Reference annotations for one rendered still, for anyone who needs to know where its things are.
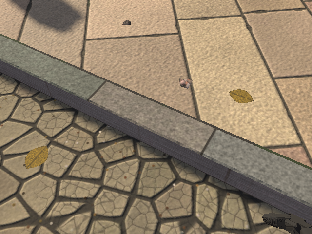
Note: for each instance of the robot right hand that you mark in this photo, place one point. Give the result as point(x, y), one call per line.
point(290, 222)

